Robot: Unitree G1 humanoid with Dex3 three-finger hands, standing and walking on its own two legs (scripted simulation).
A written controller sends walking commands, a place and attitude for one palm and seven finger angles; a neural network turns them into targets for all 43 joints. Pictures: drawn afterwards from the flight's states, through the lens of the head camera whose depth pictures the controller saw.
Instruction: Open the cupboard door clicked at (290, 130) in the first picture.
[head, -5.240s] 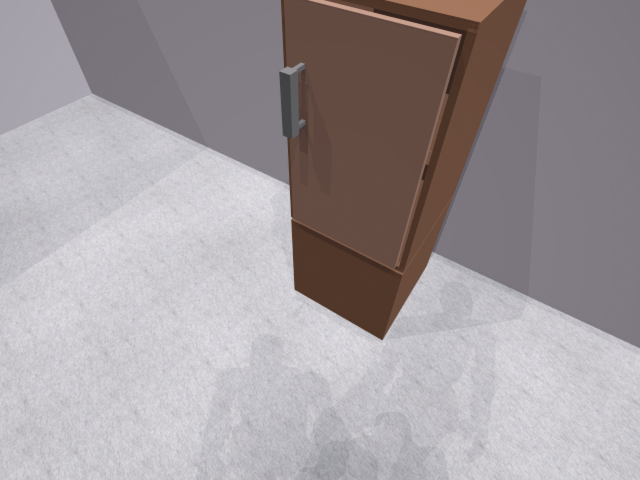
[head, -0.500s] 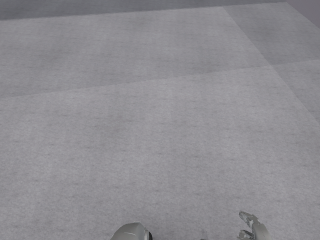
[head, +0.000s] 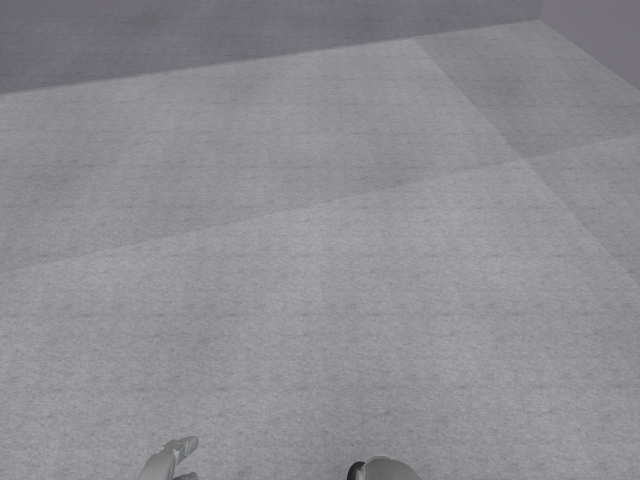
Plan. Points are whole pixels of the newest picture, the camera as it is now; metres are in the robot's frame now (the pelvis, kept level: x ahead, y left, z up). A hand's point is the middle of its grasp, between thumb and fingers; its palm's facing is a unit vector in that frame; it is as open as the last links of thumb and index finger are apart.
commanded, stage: turn to face it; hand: left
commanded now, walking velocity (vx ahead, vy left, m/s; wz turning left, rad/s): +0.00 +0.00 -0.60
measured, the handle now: out of the picture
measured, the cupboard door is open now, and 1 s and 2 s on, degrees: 0 0 0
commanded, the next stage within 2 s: none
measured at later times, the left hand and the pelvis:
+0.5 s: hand (175, 438) +0.20 +0.22 -0.18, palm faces -0.09 -0.98 -0.18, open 7.4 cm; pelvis +0.14 +0.03 +0.00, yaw -13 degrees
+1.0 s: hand (246, 331) +0.36 +0.12 -0.14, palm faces -0.51 -0.81 -0.28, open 7.4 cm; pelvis +0.16 +0.00 +0.01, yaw -32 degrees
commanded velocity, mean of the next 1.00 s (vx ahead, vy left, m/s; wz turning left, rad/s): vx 0.00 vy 0.00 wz -0.60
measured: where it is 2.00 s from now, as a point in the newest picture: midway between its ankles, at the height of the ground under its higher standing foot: (320, 477)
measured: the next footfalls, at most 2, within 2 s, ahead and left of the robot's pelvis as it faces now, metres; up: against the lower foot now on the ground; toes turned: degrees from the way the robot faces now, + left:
left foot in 0.44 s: +0.24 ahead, +0.13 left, +0.00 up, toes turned -9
right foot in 0.88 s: +0.13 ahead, -0.12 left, +0.00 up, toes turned -34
